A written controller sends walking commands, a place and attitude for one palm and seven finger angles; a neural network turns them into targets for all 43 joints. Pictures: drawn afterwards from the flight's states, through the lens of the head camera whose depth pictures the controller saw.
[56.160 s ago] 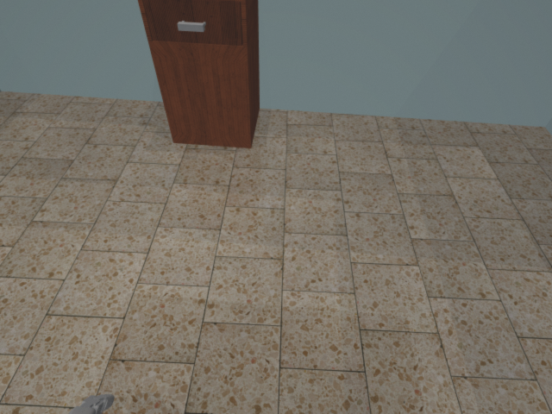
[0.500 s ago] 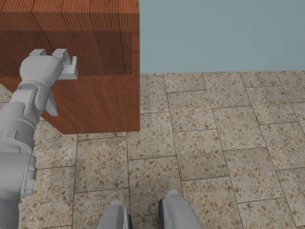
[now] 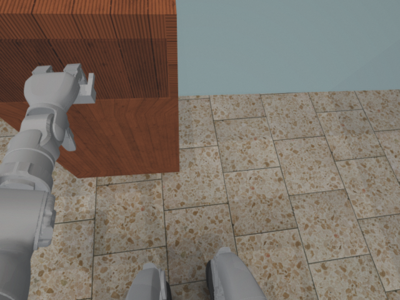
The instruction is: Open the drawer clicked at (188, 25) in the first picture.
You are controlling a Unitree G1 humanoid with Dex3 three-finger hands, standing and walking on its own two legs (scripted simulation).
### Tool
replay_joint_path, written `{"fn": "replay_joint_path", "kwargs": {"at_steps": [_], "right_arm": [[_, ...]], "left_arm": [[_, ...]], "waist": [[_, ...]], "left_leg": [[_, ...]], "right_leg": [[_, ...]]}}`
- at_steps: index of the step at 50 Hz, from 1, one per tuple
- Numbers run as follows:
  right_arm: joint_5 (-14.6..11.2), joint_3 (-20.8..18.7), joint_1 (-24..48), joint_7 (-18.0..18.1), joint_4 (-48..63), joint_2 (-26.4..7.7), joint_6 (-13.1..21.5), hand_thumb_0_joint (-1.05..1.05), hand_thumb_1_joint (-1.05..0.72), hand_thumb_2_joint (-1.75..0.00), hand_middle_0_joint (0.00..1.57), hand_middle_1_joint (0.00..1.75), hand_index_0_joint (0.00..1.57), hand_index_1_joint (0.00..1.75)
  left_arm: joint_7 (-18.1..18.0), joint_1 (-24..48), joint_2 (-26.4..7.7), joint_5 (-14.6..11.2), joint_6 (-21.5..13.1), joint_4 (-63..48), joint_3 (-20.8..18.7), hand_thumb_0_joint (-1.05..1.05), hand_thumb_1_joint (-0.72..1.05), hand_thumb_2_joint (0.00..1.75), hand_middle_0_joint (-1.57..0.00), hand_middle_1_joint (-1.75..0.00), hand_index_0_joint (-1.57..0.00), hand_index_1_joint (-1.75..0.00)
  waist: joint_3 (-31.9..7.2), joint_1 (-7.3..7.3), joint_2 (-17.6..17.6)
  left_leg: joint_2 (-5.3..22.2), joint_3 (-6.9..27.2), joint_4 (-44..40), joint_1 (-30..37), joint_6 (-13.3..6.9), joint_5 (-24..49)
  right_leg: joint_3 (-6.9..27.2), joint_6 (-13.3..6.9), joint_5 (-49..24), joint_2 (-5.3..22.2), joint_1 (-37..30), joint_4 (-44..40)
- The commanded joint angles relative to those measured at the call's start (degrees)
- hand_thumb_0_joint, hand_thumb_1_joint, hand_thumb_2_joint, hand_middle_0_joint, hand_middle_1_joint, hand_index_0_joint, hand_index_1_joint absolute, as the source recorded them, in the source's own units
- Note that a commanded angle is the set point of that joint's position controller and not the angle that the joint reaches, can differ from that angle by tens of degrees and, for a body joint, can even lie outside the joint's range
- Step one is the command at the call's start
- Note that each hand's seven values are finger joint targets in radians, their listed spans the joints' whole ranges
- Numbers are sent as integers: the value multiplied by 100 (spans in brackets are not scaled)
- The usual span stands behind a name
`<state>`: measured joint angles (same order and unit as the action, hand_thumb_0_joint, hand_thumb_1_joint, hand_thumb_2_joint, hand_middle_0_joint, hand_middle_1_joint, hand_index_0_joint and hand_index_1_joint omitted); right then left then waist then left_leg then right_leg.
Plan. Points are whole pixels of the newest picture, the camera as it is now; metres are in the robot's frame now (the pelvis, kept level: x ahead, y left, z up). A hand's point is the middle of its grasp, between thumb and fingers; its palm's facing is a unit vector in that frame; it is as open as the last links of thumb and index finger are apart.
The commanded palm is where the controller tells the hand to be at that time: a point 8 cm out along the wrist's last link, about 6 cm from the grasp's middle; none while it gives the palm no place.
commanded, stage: lower the fingers behind the handle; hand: left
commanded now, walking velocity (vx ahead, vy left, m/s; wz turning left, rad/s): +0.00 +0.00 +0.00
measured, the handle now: (67, 86) +0.57 +0.23 +0.00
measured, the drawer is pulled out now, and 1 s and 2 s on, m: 0.00 0.00 0.06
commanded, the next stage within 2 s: close the thumb around the handle in 0.40 s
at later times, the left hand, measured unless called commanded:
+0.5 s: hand (68, 110) +0.52 +0.23 -0.01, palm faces -0.10 -0.02 -0.99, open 13.7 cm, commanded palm +0.51 +0.23 +0.03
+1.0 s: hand (68, 109) +0.52 +0.23 -0.02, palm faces -0.06 -0.02 -1.00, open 7.6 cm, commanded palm +0.51 +0.23 +0.03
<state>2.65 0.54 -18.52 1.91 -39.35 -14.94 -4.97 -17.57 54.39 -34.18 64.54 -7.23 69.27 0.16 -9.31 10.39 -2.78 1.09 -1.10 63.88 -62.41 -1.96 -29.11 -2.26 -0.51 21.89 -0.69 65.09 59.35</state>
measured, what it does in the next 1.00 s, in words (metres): stands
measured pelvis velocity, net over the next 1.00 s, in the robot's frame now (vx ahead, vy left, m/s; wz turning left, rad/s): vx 0.00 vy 0.00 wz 0.00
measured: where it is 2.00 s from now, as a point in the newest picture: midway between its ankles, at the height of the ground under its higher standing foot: outside the picture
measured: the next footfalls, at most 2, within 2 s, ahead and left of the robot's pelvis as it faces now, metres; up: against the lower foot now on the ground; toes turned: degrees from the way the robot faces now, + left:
none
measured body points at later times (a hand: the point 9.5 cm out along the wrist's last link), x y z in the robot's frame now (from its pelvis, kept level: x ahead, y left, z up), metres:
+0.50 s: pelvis +0.00 +0.00 -0.01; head +0.15 +0.01 +0.41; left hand +0.52 +0.23 +0.04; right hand -0.01 -0.27 -0.13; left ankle +0.00 +0.10 -0.65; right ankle +0.05 -0.12 -0.65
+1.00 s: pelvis +0.00 +0.00 -0.01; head +0.16 +0.01 +0.41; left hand +0.52 +0.23 +0.04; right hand +0.00 -0.27 -0.13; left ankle +0.00 +0.10 -0.65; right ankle +0.05 -0.12 -0.65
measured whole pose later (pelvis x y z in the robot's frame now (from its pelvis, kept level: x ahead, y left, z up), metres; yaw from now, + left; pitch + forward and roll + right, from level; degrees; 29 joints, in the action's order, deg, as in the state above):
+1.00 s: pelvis +0.00 +0.00 -0.01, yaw +0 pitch +29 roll -2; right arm 2.8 -0.1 -17.6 0.9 -40.5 -15.2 -5.3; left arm -22.8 53.8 -32.9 64.7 -5.9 66.7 -0.5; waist -9.1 9.8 -3.0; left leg 1.0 -0.8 66.3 -65.2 -2.1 -30.0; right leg -2.5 -0.4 22.7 -0.6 67.7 61.4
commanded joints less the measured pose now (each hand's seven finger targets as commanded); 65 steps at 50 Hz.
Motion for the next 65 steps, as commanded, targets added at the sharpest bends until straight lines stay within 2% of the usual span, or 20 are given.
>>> {"fn": "replay_joint_path", "kwargs": {"at_steps": [1, 4, 7, 10, 14, 15, 18, 21, 25, 29, 33, 34, 39, 43, 45, 50, 54, 56, 59, 65], "right_arm": [[37, -434, -1008, 72, 160, -1039, 130, 0, -90, -90, 20, 30, 20, 30], [93, -517, -1088, 40, 150, -1048, 171, 0, -90, -90, 20, 30, 20, 30], [86, -561, -1136, -30, 17, -1062, 162, 0, -90, -90, 20, 30, 20, 30], [76, -566, -1163, -87, -30, -1132, 108, 0, -90, -90, 20, 30, 20, 30], [29, -515, -1136, -121, -79, -1154, 35, 0, -90, -90, 20, 30, 20, 30], [19, -516, -1134, -116, -78, -1143, 36, 0, -90, -90, 20, 30, 20, 30], [-7, -458, -1115, -70, -59, -1171, 2, 0, -90, -90, 20, 30, 20, 30], [-6, -436, -1083, -28, 0, -1134, 25, 0, -90, -90, 20, 30, 20, 30], [-10, -416, -1068, 31, 10, -1095, 68, 0, -90, -90, 20, 30, 20, 30], [37, -442, -1085, 41, 33, -1092, 112, 0, -90, -90, 20, 30, 20, 30], [64, -513, -1136, -3, -1, -1065, 136, 0, -90, -90, 20, 30, 20, 30], [71, -526, -1147, -21, -18, -1087, 128, 0, -90, -90, 20, 30, 20, 30], [52, -530, -1183, -75, -85, -1109, 90, 0, -90, -90, 20, 30, 20, 30], [48, -485, -1171, -68, -98, -1151, 24, 0, -90, -90, 20, 30, 20, 30], [21, -466, -1134, -51, -77, -1130, 4, 0, -90, -90, 20, 30, 20, 30], [-11, -400, -1061, -1, -24, -1126, -13, 0, -90, -90, 20, 30, 20, 30], [-12, -383, -1029, 35, 58, -1121, 18, 0, -90, -90, 20, 30, 20, 30], [-3, -411, -1040, 56, 73, -1101, 67, 0, -90, -90, 20, 30, 20, 30], [20, -421, -1034, 38, 95, -1103, 78, 0, -90, -90, 20, 30, 20, 30], [20, -460, -1066, 16, 46, -1106, 120, 0, -90, -90, 20, 30, 20, 30]], "left_arm": [[-197, 1767, -1372, 47, -371, -1021, -332, 0, -50, 30, -30, -120, -30, -120], [-442, 2119, -1601, 43, -572, -1700, -578, 0, -50, 30, -30, -120, -30, -120], [-683, 1976, -1382, -33, -327, -1381, -555, 0, -50, 30, -30, -120, -30, -120], [-861, 2043, -1655, -25, -88, -1466, -718, 0, -50, 30, -30, -120, -30, -120], [-865, 2117, -1606, 3, 309, -1196, -580, 0, -50, 30, -30, -120, -30, -120], [-838, 2275, -1485, 10, 379, -1163, -434, 0, -50, 30, -30, -120, -30, -120], [-682, 2321, -1665, -4, 499, -1012, -462, 0, -50, 30, -30, -120, -30, -120], [-474, 2190, -1720, -97, 383, -1148, -504, 0, -50, 30, -30, -120, -30, -120], [-327, 2057, -1450, -103, 134, -1000, -328, 0, -50, 30, -30, -120, -30, -120], [-395, 1975, -1644, -25, -165, -1232, -537, 0, -28, 40, -32, -122, -32, -122], [-571, 2006, -1289, -20, -245, -1342, -389, 0, -5, 49, -33, -125, -33, -125], [-623, 1911, -1403, -17, -229, -1360, -510, 0, 0, 52, -34, -125, -34, -125], [-787, 2157, -1330, -8, 76, -1211, -395, 0, 28, 64, -36, -128, -36, -128], [-751, 2183, -1738, -23, 288, -1143, -601, 0, 51, 73, -37, -131, -37, -131], [-685, 2175, -1610, -49, 359, -1057, -465, 0, 62, 78, -38, -132, -38, -132], [-493, 2087, -1733, -60, 349, -858, -468, 0, 90, 90, -40, -135, -40, -135], [-387, 1924, -1766, -73, 187, -840, -498, 0, 90, 90, -40, -135, -40, -135], [-419, 2221, -1696, -45, 52, -1088, -428, 0, 90, 90, -40, -135, -40, -135], [-436, 1927, -1737, -91, 0, -1138, -543, 0, 90, 90, -40, -135, -40, -135], [-555, 2053, -1604, -76, -44, -1276, -506, 0, 90, 90, -40, -135, -40, -135]], "waist": [[-2363, 7, -297], [-3290, -89, -698], [-3186, 0, -530], [-3474, -109, -633], [-3204, -73, -569], [-3105, 29, -599], [-2909, 61, -326], [-3029, -17, -417], [-2434, 80, -249], [-2746, -41, -436], [-2856, 15, -559], [-2954, -51, -537], [-2966, 46, -534], [-3104, -11, -463], [-2901, 48, -396], [-2595, 35, -239], [-2574, 9, -215], [-2653, 76, -347], [-2995, -77, -502], [-3016, -23, -456]], "left_leg": [[-168, 236, -384, 951, -96, 1593], [-157, 341, -207, 1392, -45, 2054], [-113, 386, -187, 1506, -5, 2282], [-133, 396, -236, 1633, 11, 2350], [-138, 389, -392, 1607, 7, 2171], [-137, 382, -422, 1617, -4, 2117], [-158, 341, -516, 1431, -53, 1851], [-186, 272, -561, 1441, -88, 1840], [-169, 290, -562, 1211, -103, 1622], [-157, 321, -438, 1308, -77, 1866], [-115, 386, -355, 1549, -17, 2193], [-117, 394, -354, 1577, -5, 2209], [-123, 384, -374, 1588, -3, 2233], [-163, 305, -403, 1479, -40, 2224], [-180, 264, -466, 1380, -66, 2069], [-203, 222, -512, 1099, -96, 1766], [-206, 210, -492, 996, -108, 1629], [-197, 216, -459, 1056, -112, 1597], [-203, 234, -410, 1221, -79, 1827], [-164, 307, -399, 1332, -62, 1852]], "right_leg": [[81, -156, -983, -155, -1305, -325], [86, -163, -1206, -168, -1297, -104], [15, -132, -1259, -178, -1156, -110], [3, -135, -1336, -181, -1350, -137], [-32, -127, -1201, -191, -1390, -265], [-25, -119, -1182, -190, -1357, -330], [5, -95, -1087, -185, -1548, -435], [58, -102, -1194, -173, -1808, -488], [50, -103, -992, -171, -1522, -517], [47, -141, -1112, -174, -1434, -342], [0, -140, -1212, -183, -1205, -270], [-7, -147, -1209, -186, -1248, -261], [-25, -133, -1245, -193, -1278, -291], [37, -110, -1443, -183, -1629, -333], [49, -103, -1406, -179, -1695, -424], [80, -93, -1237, -172, -1763, -472], [93, -97, -1132, -168, -1731, -442], [101, -94, -1080, -158, -1626, -433], [96, -115, -1224, -166, -1695, -330], [59, -114, -1137, -178, -1523, -320]]}}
